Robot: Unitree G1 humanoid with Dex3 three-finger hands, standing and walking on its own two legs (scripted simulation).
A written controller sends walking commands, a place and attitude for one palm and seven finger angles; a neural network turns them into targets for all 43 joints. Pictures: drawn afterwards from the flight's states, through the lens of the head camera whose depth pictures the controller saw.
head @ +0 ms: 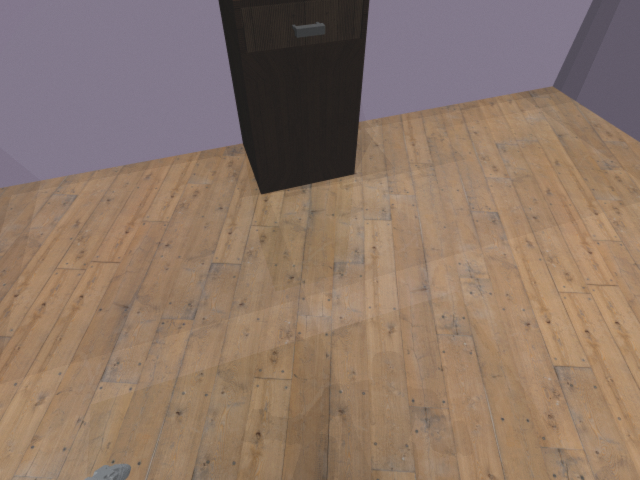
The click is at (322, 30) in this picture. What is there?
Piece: drawer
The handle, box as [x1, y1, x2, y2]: [292, 22, 324, 37]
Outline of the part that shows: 324,25 322,23 316,22 315,24 292,25 292,27 295,31 295,35 299,37 324,33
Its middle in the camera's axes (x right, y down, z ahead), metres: -0.05 -0.74 +1.36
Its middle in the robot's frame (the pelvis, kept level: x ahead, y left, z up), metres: +1.51 +0.13 -0.03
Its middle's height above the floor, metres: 0.74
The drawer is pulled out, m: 0.00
